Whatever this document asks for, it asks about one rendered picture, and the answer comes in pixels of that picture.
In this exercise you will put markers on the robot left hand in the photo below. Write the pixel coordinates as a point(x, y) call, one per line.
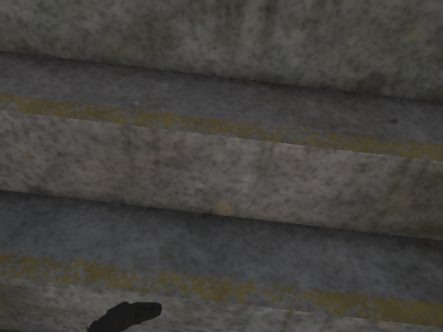
point(124, 315)

